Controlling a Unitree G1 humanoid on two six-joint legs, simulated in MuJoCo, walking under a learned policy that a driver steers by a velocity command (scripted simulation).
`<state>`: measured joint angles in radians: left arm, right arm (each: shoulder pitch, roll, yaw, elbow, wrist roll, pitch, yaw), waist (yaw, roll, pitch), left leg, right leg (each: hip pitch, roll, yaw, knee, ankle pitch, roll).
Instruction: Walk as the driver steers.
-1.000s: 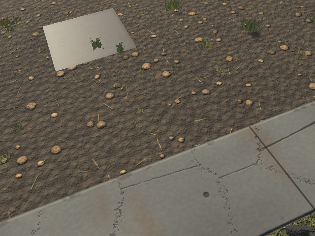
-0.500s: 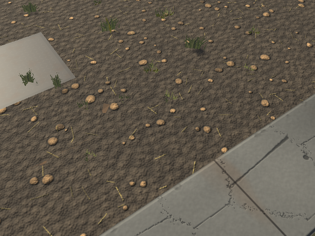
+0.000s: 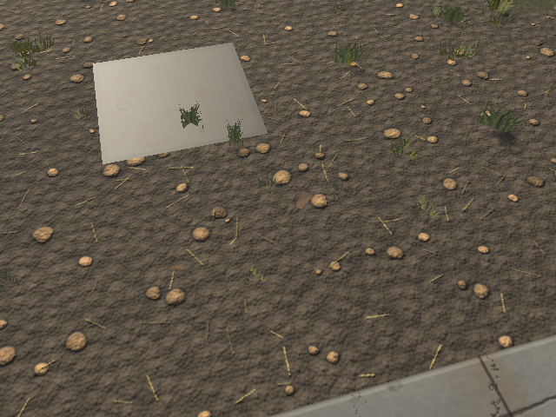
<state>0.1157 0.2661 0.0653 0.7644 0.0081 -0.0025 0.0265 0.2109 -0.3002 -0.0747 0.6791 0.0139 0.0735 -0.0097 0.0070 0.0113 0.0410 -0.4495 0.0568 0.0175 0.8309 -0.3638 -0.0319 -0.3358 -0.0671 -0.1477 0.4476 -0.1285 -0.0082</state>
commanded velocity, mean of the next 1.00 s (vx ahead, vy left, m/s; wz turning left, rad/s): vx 0.01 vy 0.00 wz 0.41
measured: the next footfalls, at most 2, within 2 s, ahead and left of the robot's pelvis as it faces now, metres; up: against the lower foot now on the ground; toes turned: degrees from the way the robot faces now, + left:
left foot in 0.06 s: +0.05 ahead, +0.12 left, +0.00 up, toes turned +5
right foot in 0.54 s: +0.09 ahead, -0.10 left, +0.00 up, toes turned +24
